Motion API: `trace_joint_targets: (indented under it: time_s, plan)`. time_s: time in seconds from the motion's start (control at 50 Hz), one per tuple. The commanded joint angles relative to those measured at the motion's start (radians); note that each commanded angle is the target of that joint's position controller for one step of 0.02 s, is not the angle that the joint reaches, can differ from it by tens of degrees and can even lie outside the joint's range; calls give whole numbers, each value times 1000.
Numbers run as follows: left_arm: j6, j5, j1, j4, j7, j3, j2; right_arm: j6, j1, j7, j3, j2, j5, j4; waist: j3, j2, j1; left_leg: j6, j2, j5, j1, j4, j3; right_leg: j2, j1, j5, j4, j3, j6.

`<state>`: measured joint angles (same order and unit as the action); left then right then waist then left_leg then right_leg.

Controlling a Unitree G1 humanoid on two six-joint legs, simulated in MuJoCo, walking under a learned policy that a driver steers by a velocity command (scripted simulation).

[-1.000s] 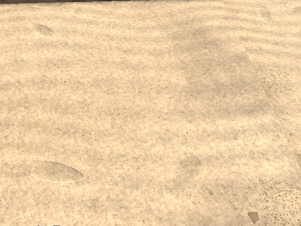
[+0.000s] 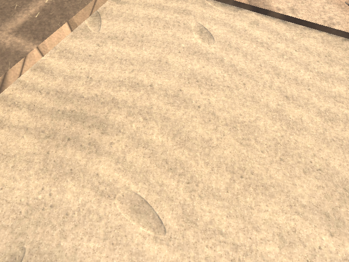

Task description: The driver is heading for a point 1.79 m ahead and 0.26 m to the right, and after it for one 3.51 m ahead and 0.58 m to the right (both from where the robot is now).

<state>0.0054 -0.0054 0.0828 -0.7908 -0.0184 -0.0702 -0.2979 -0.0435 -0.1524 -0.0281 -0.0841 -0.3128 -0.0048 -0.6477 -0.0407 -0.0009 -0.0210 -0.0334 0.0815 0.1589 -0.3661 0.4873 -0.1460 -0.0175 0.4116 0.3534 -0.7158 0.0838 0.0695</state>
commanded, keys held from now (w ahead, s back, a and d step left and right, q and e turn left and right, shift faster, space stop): no key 1.00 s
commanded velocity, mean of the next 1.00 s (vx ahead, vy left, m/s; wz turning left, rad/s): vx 0.00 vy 0.00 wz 0.11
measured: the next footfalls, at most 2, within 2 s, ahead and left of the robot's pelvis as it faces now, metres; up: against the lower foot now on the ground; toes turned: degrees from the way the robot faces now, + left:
right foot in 0.06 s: +0.05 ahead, -0.14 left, +0.00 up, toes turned +5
left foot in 0.36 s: +0.01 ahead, +0.13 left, +0.00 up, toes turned +1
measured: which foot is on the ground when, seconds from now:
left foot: down 0.00-0.06, up 0.08-0.34, down 0.36-1.00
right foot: up 0.00-0.04, down 0.06-1.00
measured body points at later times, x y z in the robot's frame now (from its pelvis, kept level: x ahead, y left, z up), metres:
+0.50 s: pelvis +0.00 +0.00 +0.00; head +0.01 +0.00 +0.45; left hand +0.09 +0.26 -0.13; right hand +0.14 -0.26 -0.11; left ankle -0.03 +0.12 -0.74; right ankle +0.01 -0.14 -0.74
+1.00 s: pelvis -0.01 +0.01 +0.00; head +0.00 +0.01 +0.45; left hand +0.02 +0.28 -0.14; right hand +0.09 -0.24 -0.14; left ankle -0.03 +0.12 -0.74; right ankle +0.01 -0.14 -0.74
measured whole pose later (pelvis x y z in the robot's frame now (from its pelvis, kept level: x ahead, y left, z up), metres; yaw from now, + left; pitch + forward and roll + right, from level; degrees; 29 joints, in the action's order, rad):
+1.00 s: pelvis -0.01 +0.01 +0.00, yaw +4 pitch -2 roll +0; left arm 0.01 0.00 0.19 -1.06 -0.04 -0.04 -0.25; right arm 0.00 -0.21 -0.02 -0.02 -0.23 0.01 -0.94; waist -0.04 0.00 0.02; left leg -0.01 0.03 0.29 -0.17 0.49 -0.05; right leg 0.04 0.20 0.24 -0.47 0.03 0.05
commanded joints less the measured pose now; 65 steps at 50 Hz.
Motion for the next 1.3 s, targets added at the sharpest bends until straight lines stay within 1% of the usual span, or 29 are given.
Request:
trace_joint_targets:
  time_s: [0.02,0.04,0.06,0.08,0.1,0.12,0.14,0.16,0.18,0.2,0.22,0.26,0.28,0.3,0.32,0.34,0.36,0.38,0.4,0.42,0.44,0.46,0.48,0.5,0.6,0.74,0.92,1.08,1.3]
  plan:
    - [-22,-1,50,45,13,-23,-87,4,31,-2,-33,-145,-2,68,164,-170,22,-160,-237,-124,138,-88,-278,-4,-100,-63,150,-34,-24]
    - [-26,4,76,37,19,-22,-81,0,32,-4,-26,-133,-6,66,157,-162,40,-132,-213,-105,112,-62,-265,-2,-170,-150,268,-50,-44]
    - [-28,17,91,36,19,-28,-111,0,-5,-5,-18,-108,-3,57,152,-109,34,-83,-169,-8,58,-11,-231,72,-245,-217,338,8,-77]
    - [-25,36,90,50,14,-38,-180,4,-54,-3,-2,-55,14,56,156,114,-9,-17,-46,246,-47,190,-99,275,-316,-345,395,214,-156]
    - [-26,61,66,47,16,-38,-195,14,-13,-6,-18,-101,6,87,93,291,-6,28,30,460,-139,336,-5,404,-193,-385,446,409,-324]
    - [-34,57,24,72,14,-28,-157,19,-9,-9,-39,-169,9,65,72,200,10,53,-3,446,-131,504,-49,389,-169,-364,452,389,-356]
    - [-37,40,-4,73,8,-25,-143,17,-24,-8,-49,-179,1,44,65,158,-4,65,3,396,-150,583,-48,341,-183,-364,432,312,-323]
    - [-38,23,-22,75,6,-19,-126,7,-48,-13,-46,-152,2,17,63,129,-13,85,-4,360,-151,613,-48,293,-202,-357,415,244,-288]
    - [-39,10,-28,69,3,-12,-107,1,-54,-15,-39,-125,6,11,55,127,-11,101,-12,322,-161,620,-57,279,-223,-390,401,217,-279]
    - [-36,7,-19,61,1,-4,-90,-1,-53,-13,-28,-91,4,5,57,125,-9,113,-16,304,-134,587,-40,250,-226,-427,393,170,-273]
    - [-32,9,-9,51,0,0,-80,0,-43,-10,-18,-67,0,6,63,139,-3,122,-28,291,-110,513,-8,227,-244,-446,386,134,-267]
    - [-21,11,6,37,-2,0,-86,5,-4,-4,4,-24,1,13,89,172,23,131,-72,288,-23,313,68,199,-276,-480,361,88,-255]
    - [-14,12,33,27,-2,-4,-102,8,19,-2,10,-16,-1,16,94,189,46,132,-75,295,18,229,94,203,-285,-499,351,92,-260]
    - [-9,10,56,18,-2,-8,-118,9,17,-1,7,-29,-7,10,100,195,55,130,-71,267,53,150,111,210,-295,-513,339,105,-265]
    - [-5,3,56,14,-1,-7,-125,10,-8,0,3,-39,-10,-7,101,187,42,120,-66,179,104,34,126,208,-292,-516,323,107,-259]
    - [-5,-5,62,6,1,-3,-118,11,-38,1,2,-43,-7,-27,92,173,24,102,-61,48,174,-117,137,198,-272,-508,313,101,-239]
    - [-13,-7,96,-7,4,1,-108,11,-42,0,-1,-68,1,-33,93,145,30,75,-84,-55,252,-176,96,190,-233,-468,316,103,-199]
    - [-28,11,108,-7,12,10,-91,9,-51,-8,-7,-121,11,-27,125,55,46,42,-169,-261,348,-131,9,160,-170,-396,283,68,-143]
    - [-42,22,139,-10,21,15,-63,6,-36,-7,-17,-161,15,-45,140,-106,96,-19,-196,-256,310,-55,-9,80,-171,-250,297,-20,-89]
    - [-44,28,81,-19,20,17,-76,10,-19,6,-4,-92,18,-39,133,-89,52,-40,-181,-120,235,-71,-9,60,-230,-191,283,-49,-48]
    - [-41,25,45,-22,20,14,-83,16,-16,12,7,-58,27,-46,103,-67,40,-28,-168,-44,198,-89,-7,55,-235,-187,276,-54,-36]
    - [-34,20,33,-29,14,15,-74,23,-16,13,8,-62,30,-55,81,-64,38,-12,-155,-14,171,-96,2,57,-241,-197,268,-56,-40]
    - [-24,18,37,-34,9,15,-74,31,-14,14,10,-62,26,-62,53,-77,38,-3,-151,-14,150,-101,4,56,-233,-210,266,-53,-43]
    - [-18,18,46,-41,5,15,-73,38,-21,13,12,-60,24,-71,38,-85,44,3,-149,-13,135,-102,5,59,-234,-211,270,-51,-45]
    - [-10,16,61,-92,-6,13,-70,52,-38,7,22,-51,21,-109,13,-56,43,7,-139,20,115,-109,8,59,-240,-211,278,-50,-38]
    - [-9,12,75,-159,-14,10,-74,59,-47,6,29,-44,17,-165,17,-19,40,3,-126,6,131,-109,21,61,-246,-226,289,-50,-29]
    - [-8,9,103,-225,-23,13,-73,58,-63,4,38,-35,13,-238,20,-11,38,6,-106,-23,146,-105,48,59,-246,-240,293,-54,-31]
    - [-5,8,127,-261,-28,19,-62,56,-82,1,46,-31,10,-294,11,-8,36,11,-95,-28,143,-103,65,55,-241,-243,294,-60,-36]
    - [-2,7,158,-290,-31,28,-40,55,-112,-3,55,-21,7,-352,1,0,33,16,-87,-18,134,-101,80,48,-234,-239,293,-65,-41]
